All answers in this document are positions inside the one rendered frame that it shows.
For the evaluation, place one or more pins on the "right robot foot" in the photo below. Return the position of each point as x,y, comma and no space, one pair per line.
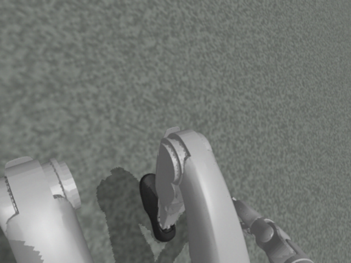
150,202

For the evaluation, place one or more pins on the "right robot hand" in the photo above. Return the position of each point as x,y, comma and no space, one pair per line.
247,214

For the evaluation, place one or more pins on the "right robot arm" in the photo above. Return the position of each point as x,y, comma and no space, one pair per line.
276,243

